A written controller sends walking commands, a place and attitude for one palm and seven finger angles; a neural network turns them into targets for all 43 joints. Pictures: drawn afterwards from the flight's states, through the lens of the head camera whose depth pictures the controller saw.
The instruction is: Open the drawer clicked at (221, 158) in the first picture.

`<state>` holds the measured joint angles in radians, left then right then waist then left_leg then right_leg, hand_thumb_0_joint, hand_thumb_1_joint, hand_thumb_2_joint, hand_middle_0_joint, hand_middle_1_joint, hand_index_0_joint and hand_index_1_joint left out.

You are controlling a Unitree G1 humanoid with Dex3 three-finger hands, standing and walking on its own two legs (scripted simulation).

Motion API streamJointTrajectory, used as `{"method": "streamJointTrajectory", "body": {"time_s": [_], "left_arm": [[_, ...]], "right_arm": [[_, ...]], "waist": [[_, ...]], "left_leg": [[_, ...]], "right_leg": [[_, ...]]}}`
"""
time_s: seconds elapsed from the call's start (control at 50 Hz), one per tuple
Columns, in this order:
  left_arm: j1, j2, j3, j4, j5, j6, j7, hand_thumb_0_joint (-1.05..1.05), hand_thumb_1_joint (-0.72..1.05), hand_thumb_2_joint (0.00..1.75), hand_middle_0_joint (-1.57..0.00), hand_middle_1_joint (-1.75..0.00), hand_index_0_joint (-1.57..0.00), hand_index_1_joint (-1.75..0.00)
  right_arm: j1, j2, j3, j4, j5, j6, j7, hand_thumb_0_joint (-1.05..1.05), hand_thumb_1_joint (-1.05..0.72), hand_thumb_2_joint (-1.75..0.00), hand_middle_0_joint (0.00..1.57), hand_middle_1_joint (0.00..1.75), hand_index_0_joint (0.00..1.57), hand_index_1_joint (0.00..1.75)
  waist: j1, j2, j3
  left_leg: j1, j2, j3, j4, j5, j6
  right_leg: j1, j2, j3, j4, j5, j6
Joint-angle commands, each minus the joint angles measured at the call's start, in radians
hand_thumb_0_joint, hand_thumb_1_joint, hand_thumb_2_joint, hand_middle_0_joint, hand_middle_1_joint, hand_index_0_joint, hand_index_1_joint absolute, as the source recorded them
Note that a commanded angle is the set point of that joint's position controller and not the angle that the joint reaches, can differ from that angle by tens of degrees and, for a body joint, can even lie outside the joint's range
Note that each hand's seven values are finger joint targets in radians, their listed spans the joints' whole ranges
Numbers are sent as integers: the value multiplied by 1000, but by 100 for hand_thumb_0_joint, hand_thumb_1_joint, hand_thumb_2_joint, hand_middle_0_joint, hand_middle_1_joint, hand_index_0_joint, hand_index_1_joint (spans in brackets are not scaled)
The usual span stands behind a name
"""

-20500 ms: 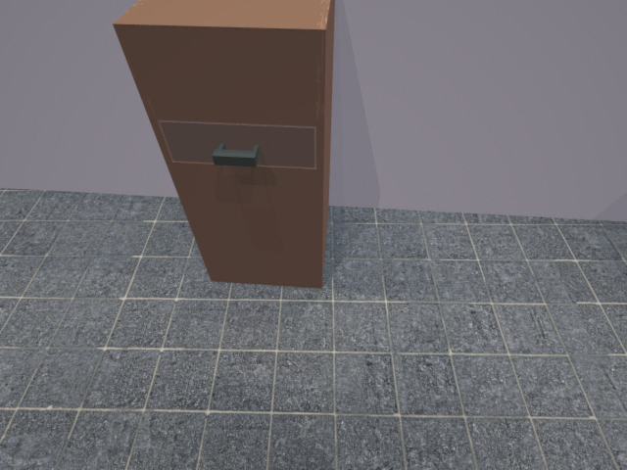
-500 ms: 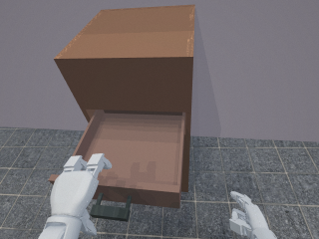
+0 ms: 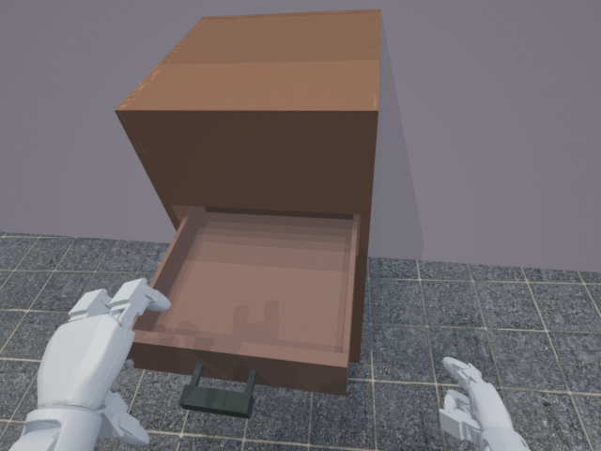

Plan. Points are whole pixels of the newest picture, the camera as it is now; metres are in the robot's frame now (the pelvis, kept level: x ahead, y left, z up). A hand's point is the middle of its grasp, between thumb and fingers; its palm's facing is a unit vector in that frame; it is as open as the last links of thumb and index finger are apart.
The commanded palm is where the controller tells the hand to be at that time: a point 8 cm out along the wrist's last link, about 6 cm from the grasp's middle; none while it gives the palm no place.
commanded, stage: draw the hand back to the body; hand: left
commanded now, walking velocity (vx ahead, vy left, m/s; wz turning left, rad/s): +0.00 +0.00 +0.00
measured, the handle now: (221, 386) +0.23 +0.18 -0.10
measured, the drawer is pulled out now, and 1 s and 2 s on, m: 0.30 0.30 0.30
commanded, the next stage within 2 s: step back with the hand held close in 0.96 s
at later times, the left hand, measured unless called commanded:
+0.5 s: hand (104, 330) +0.19 +0.23 +0.15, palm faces +0.35 -0.83 -0.42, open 11.0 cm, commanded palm +0.14 +0.27 +0.18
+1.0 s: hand (86, 329) +0.18 +0.23 +0.17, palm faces +0.41 -0.80 -0.43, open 7.6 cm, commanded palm +0.13 +0.28 +0.19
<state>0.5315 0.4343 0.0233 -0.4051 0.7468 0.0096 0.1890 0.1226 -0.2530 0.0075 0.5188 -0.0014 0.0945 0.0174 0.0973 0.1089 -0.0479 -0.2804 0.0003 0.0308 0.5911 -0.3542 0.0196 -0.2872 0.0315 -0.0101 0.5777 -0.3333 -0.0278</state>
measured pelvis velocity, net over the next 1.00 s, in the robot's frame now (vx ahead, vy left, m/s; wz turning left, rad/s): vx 0.01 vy -0.01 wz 0.04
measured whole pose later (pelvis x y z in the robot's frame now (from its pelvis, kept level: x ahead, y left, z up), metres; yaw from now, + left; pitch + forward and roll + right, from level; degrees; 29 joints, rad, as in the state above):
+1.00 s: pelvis +0.01 -0.01 +0.01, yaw +2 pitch -2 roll +0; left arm 0.55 0.33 0.28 -0.49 -0.06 -0.08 0.11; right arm 0.15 -0.21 0.02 0.63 0.01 -0.10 -0.08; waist 0.06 0.07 0.01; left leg -0.10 0.00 -0.01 0.42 -0.28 0.01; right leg -0.08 0.03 -0.05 0.39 -0.27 -0.04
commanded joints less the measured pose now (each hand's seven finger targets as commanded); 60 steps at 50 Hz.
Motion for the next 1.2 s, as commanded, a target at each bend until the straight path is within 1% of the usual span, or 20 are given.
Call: {"method": "streamJointTrajectory", "body": {"time_s": [0.0,0.04,0.08,0.1,0.18,0.32,0.36,0.38,0.56,0.58,0.74,0.76,0.8,0.82,1.04,1.06,1.08,1.1,1.12,1.18], "left_arm": [[-11,-51,122,-207,-695,-101,-33,0,-40,34,-29,-113,-29,-113],[-59,19,184,-330,-728,-144,-27,0,-32,37,-29,-109,-29,-109],[-55,44,224,-331,-739,-153,-23,0,-26,40,-28,-104,-28,-104],[-37,7,203,-313,-746,-158,-28,0,-22,42,-28,-102,-28,-102],[-10,-4,221,-300,-762,-164,-50,0,-8,48,-27,-93,-27,-93],[7,-3,255,-293,-784,-170,-69,0,17,58,-25,-77,-25,-77],[15,21,289,-305,-786,-172,-66,0,23,62,-25,-73,-25,-73],[5,28,301,-305,-788,-169,-66,0,27,63,-25,-70,-25,-70],[-20,55,360,-300,-801,-164,-60,0,58,76,-22,-50,-22,-50],[-29,66,371,-311,-801,-163,-60,0,62,78,-22,-48,-22,-48],[-30,46,357,-275,-808,-153,-65,0,90,90,-20,-30,-20,-30],[-34,55,366,-278,-806,-156,-65,0,90,90,-20,-30,-20,-30],[-52,66,367,-316,-804,-159,-62,0,90,90,-20,-30,-20,-30],[-32,67,377,-291,-805,-158,-60,0,90,90,-20,-30,-20,-30],[-29,52,362,-285,-807,-157,-60,0,90,90,-20,-30,-20,-30],[-199,222,534,-418,-808,-213,-47,0,90,90,-20,-30,-20,-30],[-192,222,548,-385,-801,-236,-48,0,90,90,-20,-30,-20,-30],[-63,127,482,-291,-798,-232,-56,0,90,90,-20,-30,-20,-30],[6,74,435,-263,-797,-229,-66,0,90,90,-20,-30,-20,-30],[96,61,424,-291,-795,-235,-72,0,90,90,-20,-30,-20,-30]], "right_arm": [[-61,-38,-2,-185,25,-186,-83,0,-90,-90,20,30,20,30],[-59,-39,4,-168,13,-233,-113,0,-90,-90,20,30,20,30],[-51,-38,11,-129,3,-266,-120,0,-90,-90,20,30,20,30],[-39,-31,14,-121,3,-277,-118,0,-90,-90,20,30,20,30],[-58,-38,5,-96,3,-294,-104,0,-90,-90,20,30,20,30],[-75,-49,-12,-80,7,-285,-94,0,-90,-90,20,30,20,30],[-80,-47,-16,-76,7,-282,-98,0,-90,-90,20,30,20,30],[-85,-50,-15,-70,8,-279,-98,0,-90,-90,20,30,20,30],[-93,-52,-20,-59,13,-264,-103,0,-90,-90,20,30,20,30],[-102,-57,-22,-58,14,-264,-103,0,-90,-90,20,30,20,30],[-107,-57,-25,-60,15,-250,-103,0,-90,-90,20,30,20,30],[-106,-58,-24,-59,14,-250,-102,0,-90,-90,20,30,20,30],[-109,-55,-20,-62,14,-253,-102,0,-90,-90,20,30,20,30],[-103,-54,-21,-56,13,-252,-103,0,-90,-90,20,30,20,30],[-111,-52,-22,-57,17,-248,-104,0,-90,-90,20,30,20,30],[-67,-81,-21,-100,26,-229,-102,0,-90,-90,20,30,20,30],[-62,-66,-21,-79,19,-221,-103,0,-90,-90,20,30,20,30],[-68,-64,-27,-71,18,-211,-103,0,-90,-90,20,30,20,30],[-81,-71,-31,-82,20,-201,-99,0,-90,-90,20,30,20,30],[-94,-81,-47,-102,21,-180,-94,0,-90,-90,20,30,20,30]], "waist": [[-59,-201,-60],[-46,-90,-76],[-39,0,-30],[-45,-2,-6],[-41,-11,24],[-42,-94,-21],[-37,-93,-54],[-38,-67,-37],[-36,-74,-37],[-35,-37,-40],[-39,-92,-15],[-35,-96,-18],[-37,-24,-27],[-33,-55,-35],[-37,-61,-15],[-85,-78,94],[-89,-62,80],[-94,-119,62],[-95,-122,22],[-93,-69,-82]], "left_leg": [[188,53,-47,-115,277,34],[203,42,-38,-130,336,23],[190,41,-46,-147,376,8],[186,43,-45,-153,391,4],[175,51,-56,-175,426,-5],[195,54,-47,-186,439,1],[209,50,-40,-181,440,6],[201,47,-41,-182,438,3],[218,49,-42,-188,448,4],[223,47,-40,-187,452,3],[211,49,-40,-197,415,8],[214,49,-42,-198,413,8],[215,44,-42,-199,416,5],[222,47,-43,-196,426,5],[215,48,-43,-202,383,6],[131,51,-88,-172,293,22],[129,51,-99,-164,257,18],[134,54,-96,-153,269,20],[147,54,-88,-144,299,24],[152,72,-81,-139,452,27]], "right_leg": [[89,-46,-40,-126,225,8],[123,-66,-29,-148,280,8],[129,-71,-29,-170,289,0],[127,-69,-37,-174,304,-2],[149,-67,-44,-195,321,-6],[181,-67,-40,-204,364,5],[194,-71,-32,-208,387,7],[191,-70,-28,-214,386,3],[194,-74,-30,-220,400,8],[195,-73,-24,-226,403,4],[188,-74,-27,-232,383,11],[188,-73,-27,-233,378,11],[197,-76,-23,-232,376,6],[196,-74,-27,-231,382,7],[183,-74,-22,-241,342,9],[79,-119,101,-291,383,3],[77,-146,110,-290,397,-9],[74,-153,98,-275,406,-6],[83,-158,89,-259,431,1],[136,-159,60,-195,519,8]]}}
